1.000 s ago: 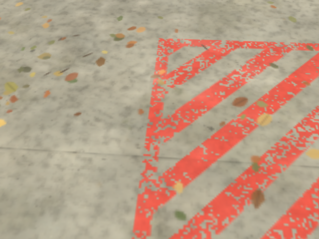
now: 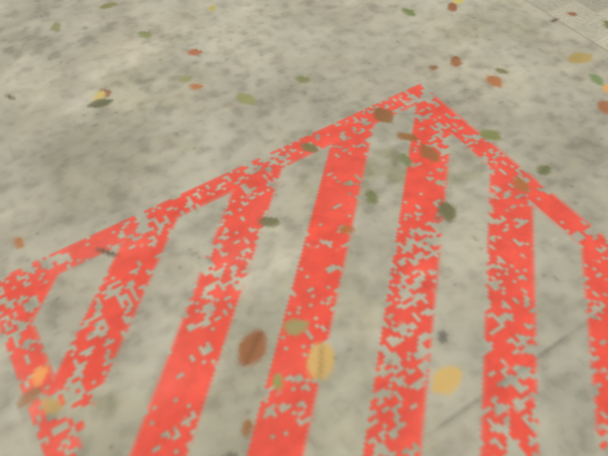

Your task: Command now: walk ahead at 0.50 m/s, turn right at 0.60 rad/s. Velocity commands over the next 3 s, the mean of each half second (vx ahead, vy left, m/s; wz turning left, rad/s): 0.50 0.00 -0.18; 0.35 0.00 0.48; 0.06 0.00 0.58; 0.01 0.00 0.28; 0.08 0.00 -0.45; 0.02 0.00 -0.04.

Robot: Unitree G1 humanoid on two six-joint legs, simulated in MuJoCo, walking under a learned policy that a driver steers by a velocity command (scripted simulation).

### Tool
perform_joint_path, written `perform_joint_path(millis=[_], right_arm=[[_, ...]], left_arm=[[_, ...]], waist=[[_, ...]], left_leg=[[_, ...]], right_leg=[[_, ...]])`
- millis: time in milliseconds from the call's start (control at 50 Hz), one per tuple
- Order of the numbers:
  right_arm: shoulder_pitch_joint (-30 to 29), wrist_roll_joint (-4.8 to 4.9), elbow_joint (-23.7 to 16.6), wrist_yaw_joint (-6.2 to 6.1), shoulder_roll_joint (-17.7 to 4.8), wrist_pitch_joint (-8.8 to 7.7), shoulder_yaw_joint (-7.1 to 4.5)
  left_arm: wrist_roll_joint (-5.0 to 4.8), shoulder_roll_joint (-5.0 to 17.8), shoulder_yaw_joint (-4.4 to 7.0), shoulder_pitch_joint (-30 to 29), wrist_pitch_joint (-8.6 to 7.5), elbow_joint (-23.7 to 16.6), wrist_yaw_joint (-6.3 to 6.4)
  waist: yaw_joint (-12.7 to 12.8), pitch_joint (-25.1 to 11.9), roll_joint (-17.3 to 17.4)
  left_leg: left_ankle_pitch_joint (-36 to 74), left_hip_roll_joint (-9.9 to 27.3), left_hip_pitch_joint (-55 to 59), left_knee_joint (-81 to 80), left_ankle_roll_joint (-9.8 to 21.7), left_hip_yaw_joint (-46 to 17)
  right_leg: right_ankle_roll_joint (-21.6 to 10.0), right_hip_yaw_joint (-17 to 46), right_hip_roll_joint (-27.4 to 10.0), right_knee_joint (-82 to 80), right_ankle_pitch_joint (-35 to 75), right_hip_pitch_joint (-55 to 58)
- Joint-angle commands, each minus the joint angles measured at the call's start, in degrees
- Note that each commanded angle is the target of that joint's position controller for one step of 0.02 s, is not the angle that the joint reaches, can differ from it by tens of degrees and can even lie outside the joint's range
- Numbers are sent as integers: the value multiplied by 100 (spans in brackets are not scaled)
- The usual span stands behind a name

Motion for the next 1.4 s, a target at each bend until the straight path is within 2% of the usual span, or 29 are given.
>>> perform_joint_path(millis=[20, 120, 320, 380, 440, 460, 480, 500, 520, 560, 640, 680, 760, 840, 900, 920, 940, 960, 980, 1000, 1020, 1060, 1120, 1220, 1300, 1340, 1360, 1380, 1400], right_arm=[[-98, -114, -590, 4, -716, -75, -136], [-434, -163, -695, 79, -519, 180, -114], [-2007, -48, -1087, 187, -437, 57, -41], [-1752, -30, -1034, 205, -489, 26, -65], [17, -51, -442, 80, -726, -36, -219], [939, -143, -240, 14, -1050, -66, -318], [1127, -173, -211, 9, -1718, -54, -505], [642, 97, -209, 96, -1333, 1, -434], [146, 122, -332, 111, -1143, 23, -401], [-65, 67, -306, 104, -799, 3, -312], [129, 117, -134, 72, -863, -107, -320], [255, 117, -105, 48, -938, -99, -347], [564, 131, -30, 7, -954, -23, -378], [712, 62, -55, -77, -955, 131, -400], [262, 35, -251, -132, -1026, 154, -437], [97, 112, -332, -107, -976, 98, -424], [276, 206, -571, -91, -581, 32, -311], [1294, 319, -583, -166, -415, 112, -301], [1322, 61, -293, -222, -857, 253, -357], [806, -13, -295, -174, -923, 324, -395], [503, -19, -374, -115, -833, 381, -392], [371, -47, -434, 13, -724, 535, -375], [284, 27, -527, 63, -640, 625, -351], [-320, -2, -797, 167, -518, 727, -244], [-563, 36, -966, 207, -568, 687, -213], [-379, 31, -953, 209, -527, 614, -203], [-194, 12, -879, 187, -601, 554, -223], [-128, -49, -894, 119, -950, 481, -293], [-212, -53, -1101, 85, -1868, 473, -504]], left_arm=[[-113, 780, 253, 772, -80, 2, 147], [-110, 870, 277, 1034, -240, 123, 67], [-6, 734, 144, 2033, -378, 689, 146], [61, 807, 127, 1848, -387, 784, 227], [93, 957, 137, 1629, -374, 829, 262], [71, 830, 75, 1573, -410, 690, 272], [-69, 400, 8, 2057, -439, 525, 194], [130, 679, 35, 1757, -479, 506, 177], [98, 724, 33, 1327, -516, 378, 136], [103, 627, -10, 924, -514, 253, 95], [180, 377, -104, 930, -224, 140, 56], [165, 332, -137, 467, -194, -35, 42], [75, 220, -206, -269, -220, -262, 53], [-6, 327, -214, -569, -257, -370, 112], [-8, 588, -141, 91, -365, -199, 207], [47, 732, -100, 590, -460, -101, 268], [109, 1181, -15, 1209, -486, -106, 357], [7, 1419, 72, 1058, -334, -188, 326], [-125, 947, 47, 913, -228, -227, 289], [-120, 474, -86, 628, -204, -320, 294], [-71, 309, -144, 324, -160, -348, 310], [-15, 418, -112, 179, -123, -324, 369], [30, 502, -47, 238, -133, -283, 339], [56, 627, 48, 239, -35, -255, 302], [81, 874, 169, 413, 66, -193, 236], [16, 977, 219, 385, 128, -173, 229], [14, 929, 231, 540, 166, -113, 227], [37, 662, 194, 780, 219, -101, 188], [3, 359, 99, 491, 274, -541, 244]], waist=[[180, -547, -151], [140, -410, -188], [781, 9, -333], [532, 18, -408], [-284, -894, -343], [-649, -1435, -32], [-285, -1876, 1384], [-105, -1661, 763], [21, -913, 356], [176, -353, -177], [391, -414, 111], [302, -273, 164], [48, -338, 281], [-124, -602, 467], [257, -671, 510], [546, -886, 278], [618, -1709, -587], [182, -2459, -1626], [162, -2294, -780], [202, -1592, -387], [131, -1187, -391], [67, -816, -897], [16, -934, -848], [143, -791, -1006], [277, -801, -1053], [118, -810, -891], [63, -777, -573], [100, -554, 657], [89, -163, 1923]], left_leg=[[354, 309, -1738, -127, -27, -494], [963, 227, -1673, -1027, -237, -362], [2271, -20, -2190, -3067, 253, -86], [1724, -345, -1500, -3493, 567, 8], [1473, -905, 644, -4000, 935, 173], [1196, -30, 2058, -4061, 1266, -914], [1255, 1475, 3429, -4537, 2244, -4058], [1305, 1469, 3173, -5139, 2246, -4836], [1283, 1348, 2433, -5152, 2160, -3886], [2247, 865, 1415, -5340, 1892, -2916], [3043, 347, 734, -5570, 1750, -2142], [2824, 205, 584, -5711, 1696, -2041], [5071, -110, 700, -5078, 1194, -1662], [5310, -159, 1133, -4444, 891, -1950], [4959, -247, 1073, -3691, 651, -2390], [4529, -503, 773, -2946, 490, -2293], [2222, -793, 97, -1496, 299, -1754], [-1860, -1580, -839, -229, 251, -984], [-1497, -1063, -1062, 297, 259, -903], [-1022, -929, -1131, 330, 195, -897], [-702, -794, -1146, 176, 102, -837], [-305, -710, -950, 139, -73, -688], [-99, -720, -816, -92, -140, -582], [138, -429, -532, -1423, -43, -346], [-68, -488, 3, -2416, 142, -34], [338, -594, 560, -3403, 300, 108], [643, -630, 963, -4056, 402, -90], [523, 248, 1109, -5205, 602, -1545], [1857, 1731, 862, -5550, 1361, -3744]], right_leg=[[-966, 2210, -1560, -1734, 1917, 1882], [-956, 1960, -1195, -2129, 1629, 1239], [-454, 1367, -1462, -2229, 2649, 2694], [-265, 1001, -1592, -1906, 3879, 2852], [-8, 471, -1376, 376, 5651, 2670], [95, 290, -1170, 1936, 4131, 1576], [457, 1, 65, 4247, -168, -617], [377, 764, -59, 4671, -1332, -1294], [381, 832, -418, 4553, -895, -1527], [456, 731, -760, 3908, -600, -1317], [800, 498, -890, 2956, -562, -928], [944, 382, -932, 2353, -186, -1126], [1037, 216, -651, 1120, 726, -861], [929, 313, -328, 465, 773, -549], [699, 554, -263, -598, 791, 442], [533, 767, -611, -1119, 1595, 1312], [169, 1936, -2176, -794, 3572, 2669], [-838, 3427, -3550, -594, 5637, 3464], [-964, 3426, -3335, -609, 4752, 2926], [-767, 2634, -2848, -843, 3932, 2294], [-544, 2058, -2465, -1126, 3270, 1808], [-432, 1289, -2039, -1412, 2987, 1153], [-542, 858, -2038, -1498, 2825, 988], [-493, 500, -2111, -1754, 852, 733], [-390, 360, -2278, -1525, 422, 750], [-139, 138, -2239, -1078, 389, 610], [167, -68, -2107, -646, 151, 330], [633, -619, -1614, 582, -761, -277], [1010, -612, -505, 1515, -2418, -1624]])
Next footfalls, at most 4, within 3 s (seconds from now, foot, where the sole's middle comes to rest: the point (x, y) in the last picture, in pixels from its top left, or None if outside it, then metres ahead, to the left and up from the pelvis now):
0.44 left None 0.43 0.09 -0.76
0.94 right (332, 340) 0.70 -0.05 -0.76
1.38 left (257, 410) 0.54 0.13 -0.76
1.82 right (324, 357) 0.66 -0.03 -0.76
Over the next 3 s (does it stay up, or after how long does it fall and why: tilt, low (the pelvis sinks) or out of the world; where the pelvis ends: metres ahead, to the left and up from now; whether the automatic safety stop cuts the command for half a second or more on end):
stays up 0.64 0.04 0.01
